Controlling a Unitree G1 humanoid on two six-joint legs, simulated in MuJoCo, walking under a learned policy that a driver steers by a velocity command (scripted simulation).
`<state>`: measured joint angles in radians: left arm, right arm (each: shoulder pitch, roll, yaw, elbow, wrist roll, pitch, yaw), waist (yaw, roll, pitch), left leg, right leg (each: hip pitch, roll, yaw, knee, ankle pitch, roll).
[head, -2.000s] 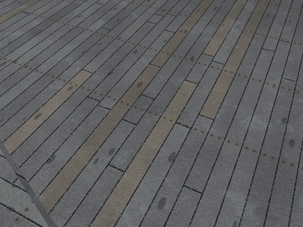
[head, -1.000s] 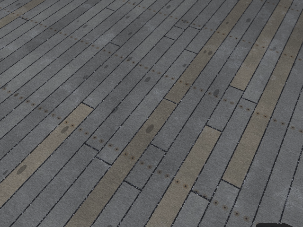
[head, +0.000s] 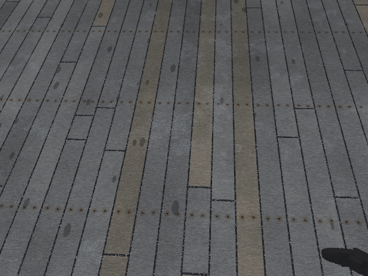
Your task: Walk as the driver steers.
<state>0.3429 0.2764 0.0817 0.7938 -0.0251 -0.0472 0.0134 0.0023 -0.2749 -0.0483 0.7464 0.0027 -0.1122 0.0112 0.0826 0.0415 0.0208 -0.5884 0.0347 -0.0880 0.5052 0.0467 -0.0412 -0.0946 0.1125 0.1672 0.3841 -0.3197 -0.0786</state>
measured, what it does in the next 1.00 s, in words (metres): walks ahead: left foot, then right foot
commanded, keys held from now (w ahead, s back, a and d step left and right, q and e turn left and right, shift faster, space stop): w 0.76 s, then w+q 0.24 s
